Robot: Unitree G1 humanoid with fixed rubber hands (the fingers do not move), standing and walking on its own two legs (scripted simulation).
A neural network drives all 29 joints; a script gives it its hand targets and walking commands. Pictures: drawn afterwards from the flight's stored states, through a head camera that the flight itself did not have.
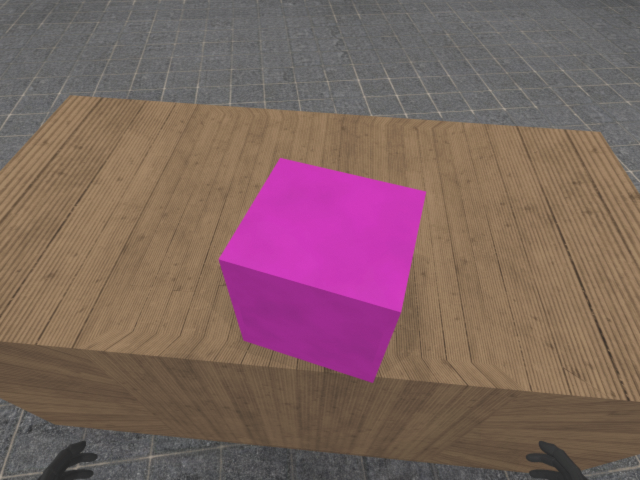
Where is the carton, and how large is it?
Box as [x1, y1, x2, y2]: [219, 158, 425, 382]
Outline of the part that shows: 280,158 219,258 219,262 243,339 372,382 401,310 425,191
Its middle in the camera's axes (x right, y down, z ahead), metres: +0.01 +0.05 +0.59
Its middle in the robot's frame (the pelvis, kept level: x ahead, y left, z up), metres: +0.40 -0.01 -0.02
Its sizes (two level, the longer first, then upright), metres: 0.221 0.200 0.231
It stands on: a pedestal, 0.64 m high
